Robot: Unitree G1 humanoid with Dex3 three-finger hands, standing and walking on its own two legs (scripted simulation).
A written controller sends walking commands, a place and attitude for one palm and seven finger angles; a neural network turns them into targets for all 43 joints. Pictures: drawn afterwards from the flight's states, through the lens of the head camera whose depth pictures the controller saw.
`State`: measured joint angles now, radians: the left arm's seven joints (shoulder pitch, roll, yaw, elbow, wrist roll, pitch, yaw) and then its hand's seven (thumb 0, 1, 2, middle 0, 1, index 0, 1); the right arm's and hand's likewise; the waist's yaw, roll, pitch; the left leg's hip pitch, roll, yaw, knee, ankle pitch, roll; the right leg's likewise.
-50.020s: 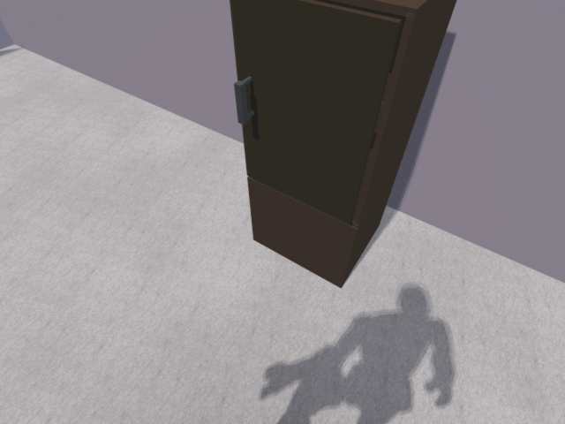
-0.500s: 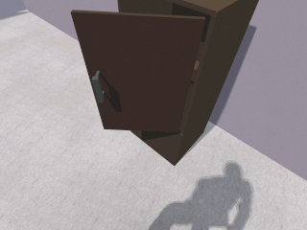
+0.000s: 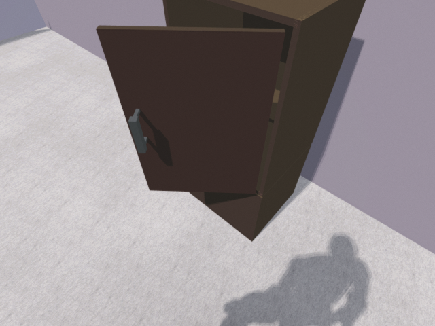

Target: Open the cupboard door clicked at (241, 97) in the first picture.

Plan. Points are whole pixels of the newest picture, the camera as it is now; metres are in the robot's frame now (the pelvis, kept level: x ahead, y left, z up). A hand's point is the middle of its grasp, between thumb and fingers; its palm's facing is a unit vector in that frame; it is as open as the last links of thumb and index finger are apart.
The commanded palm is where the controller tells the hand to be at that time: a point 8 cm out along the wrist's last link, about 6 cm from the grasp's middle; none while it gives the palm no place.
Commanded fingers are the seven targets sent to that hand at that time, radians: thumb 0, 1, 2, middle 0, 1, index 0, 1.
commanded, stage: shuffle to correct the standing spot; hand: left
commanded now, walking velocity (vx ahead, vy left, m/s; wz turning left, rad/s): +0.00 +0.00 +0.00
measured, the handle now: (139, 131) +0.60 +0.26 -0.02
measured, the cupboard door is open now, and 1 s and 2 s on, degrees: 40 40 40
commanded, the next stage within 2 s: come to a stop and stand still in 0.26 s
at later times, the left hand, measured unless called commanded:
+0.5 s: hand out of the picture +0.06 +0.20 -0.18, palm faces +0.02 -0.98 -0.21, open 7.4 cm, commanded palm none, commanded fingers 0.00 0.90 0.90 -0.20 -0.30 -0.20 -0.30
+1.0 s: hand out of the picture +0.09 +0.19 -0.17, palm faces -0.01 -0.98 -0.22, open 7.3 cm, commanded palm none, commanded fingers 0.00 0.90 0.90 -0.20 -0.30 -0.20 -0.30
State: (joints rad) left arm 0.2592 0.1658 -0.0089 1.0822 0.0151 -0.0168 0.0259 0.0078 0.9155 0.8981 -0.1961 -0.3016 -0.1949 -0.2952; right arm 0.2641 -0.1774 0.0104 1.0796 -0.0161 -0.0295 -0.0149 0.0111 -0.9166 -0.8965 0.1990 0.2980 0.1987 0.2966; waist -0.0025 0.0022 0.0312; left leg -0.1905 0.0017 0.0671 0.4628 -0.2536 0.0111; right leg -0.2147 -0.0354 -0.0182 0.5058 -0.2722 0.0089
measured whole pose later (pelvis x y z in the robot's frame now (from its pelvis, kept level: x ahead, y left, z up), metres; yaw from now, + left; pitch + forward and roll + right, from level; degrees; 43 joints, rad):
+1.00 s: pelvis +0.02 +0.02 -0.01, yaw -1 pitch -2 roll +0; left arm 0.21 0.17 0.00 1.01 0.01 0.01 0.04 0.00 0.92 0.90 -0.20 -0.30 -0.20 -0.30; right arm 0.23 -0.17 -0.02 0.98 -0.02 -0.01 -0.02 0.01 -0.92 -0.90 0.20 0.30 0.20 0.30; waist -0.02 0.01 0.05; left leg -0.18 0.00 0.08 0.55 -0.34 0.03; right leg -0.27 -0.02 -0.08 0.58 -0.28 -0.02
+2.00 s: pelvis +0.04 -0.01 +0.00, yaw -1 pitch -1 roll +1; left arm 0.23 0.17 -0.01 1.12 0.01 -0.02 0.02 0.01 0.93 0.90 -0.20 -0.30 -0.20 -0.30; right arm 0.25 -0.16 0.02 1.13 -0.02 -0.03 -0.03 0.01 -0.92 -0.90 0.20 0.30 0.20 0.30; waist 0.00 0.00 0.04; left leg -0.10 0.02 0.06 0.41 -0.29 -0.01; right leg -0.20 0.01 -0.10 0.47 -0.26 -0.05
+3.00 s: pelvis +0.07 +0.02 +0.00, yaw +2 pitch -1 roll +1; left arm 0.17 0.16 0.02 1.06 0.01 -0.02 0.03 0.00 0.95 0.90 -0.20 -0.30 -0.20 -0.30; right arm 0.32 -0.11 0.00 1.14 -0.02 -0.03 -0.03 0.01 -0.91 -0.90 0.20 0.30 0.20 0.30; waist -0.03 -0.01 0.04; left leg -0.11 0.00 0.08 0.46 -0.34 0.01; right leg -0.23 -0.02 -0.04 0.54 -0.30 -0.02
